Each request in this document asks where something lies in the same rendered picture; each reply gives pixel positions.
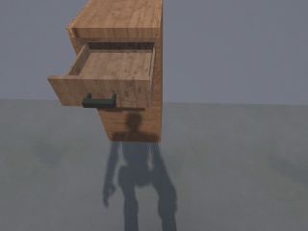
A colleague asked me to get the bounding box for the drawer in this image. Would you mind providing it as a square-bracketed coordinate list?
[47, 41, 156, 108]

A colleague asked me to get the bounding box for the cabinet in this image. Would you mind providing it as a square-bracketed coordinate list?
[66, 0, 164, 142]

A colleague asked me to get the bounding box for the handle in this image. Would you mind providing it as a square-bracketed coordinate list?
[82, 92, 116, 109]

